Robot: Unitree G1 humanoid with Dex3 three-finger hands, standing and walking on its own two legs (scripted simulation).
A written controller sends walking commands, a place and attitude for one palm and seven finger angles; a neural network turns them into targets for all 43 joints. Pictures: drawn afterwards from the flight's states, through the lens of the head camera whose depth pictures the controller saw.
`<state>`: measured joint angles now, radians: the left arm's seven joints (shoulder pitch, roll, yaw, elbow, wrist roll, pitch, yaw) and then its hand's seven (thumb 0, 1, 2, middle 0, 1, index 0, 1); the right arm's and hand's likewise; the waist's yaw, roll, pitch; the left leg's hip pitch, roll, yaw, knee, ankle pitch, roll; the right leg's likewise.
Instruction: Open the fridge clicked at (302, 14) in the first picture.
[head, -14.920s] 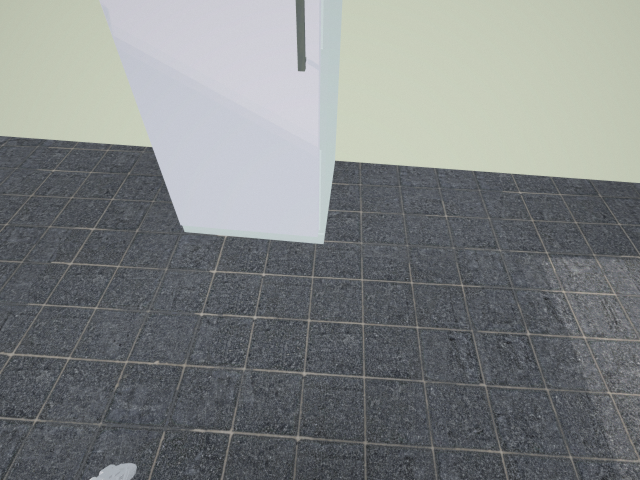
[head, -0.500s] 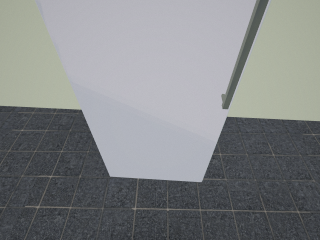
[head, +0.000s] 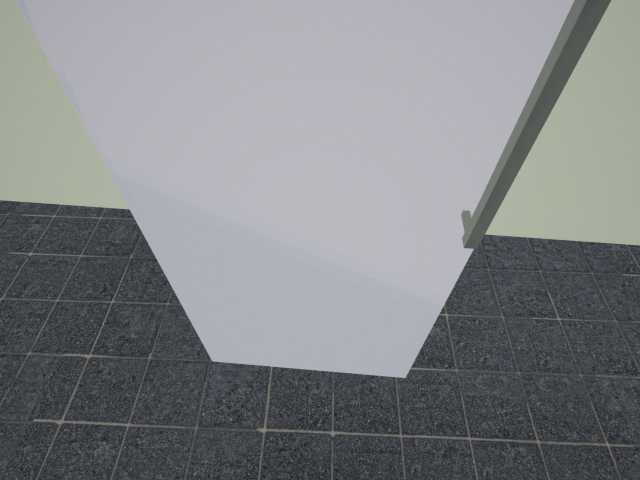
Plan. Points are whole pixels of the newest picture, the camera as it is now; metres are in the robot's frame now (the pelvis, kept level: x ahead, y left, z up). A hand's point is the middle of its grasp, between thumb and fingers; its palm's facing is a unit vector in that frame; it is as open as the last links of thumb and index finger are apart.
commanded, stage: come to a stop and stand still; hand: right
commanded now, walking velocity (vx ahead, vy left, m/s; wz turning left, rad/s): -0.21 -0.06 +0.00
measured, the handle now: (529, 101) +0.46 -0.17 +0.25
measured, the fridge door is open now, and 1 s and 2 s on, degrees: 0 0 0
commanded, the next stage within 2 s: look again from close up in 1.80 s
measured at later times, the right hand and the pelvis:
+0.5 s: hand out of the picture +0.00 -0.20 -0.17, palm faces +0.07 +0.97 -0.22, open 7.3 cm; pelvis -0.03 -0.02 +0.01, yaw -2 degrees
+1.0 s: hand out of the picture -0.09 -0.15 -0.16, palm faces +0.07 +0.99 -0.14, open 7.4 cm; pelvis -0.05 +0.00 +0.02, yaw -2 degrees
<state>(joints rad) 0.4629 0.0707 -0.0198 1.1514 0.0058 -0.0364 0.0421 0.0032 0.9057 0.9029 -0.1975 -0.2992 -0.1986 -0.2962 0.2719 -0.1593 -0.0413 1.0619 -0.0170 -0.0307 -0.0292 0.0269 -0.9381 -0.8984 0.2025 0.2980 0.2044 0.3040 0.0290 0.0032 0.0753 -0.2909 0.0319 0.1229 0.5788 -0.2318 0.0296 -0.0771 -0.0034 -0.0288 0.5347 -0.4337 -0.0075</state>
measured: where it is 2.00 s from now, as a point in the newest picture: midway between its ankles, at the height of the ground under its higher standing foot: outside the picture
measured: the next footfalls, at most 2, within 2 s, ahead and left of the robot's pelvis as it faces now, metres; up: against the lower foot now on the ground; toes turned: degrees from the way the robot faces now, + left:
left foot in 0.46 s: +0.00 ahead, +0.11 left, +0.00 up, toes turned +1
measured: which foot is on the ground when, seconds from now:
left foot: down 0.00-0.22, up 0.24-0.44, down 0.46-1.00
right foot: down 0.00-1.00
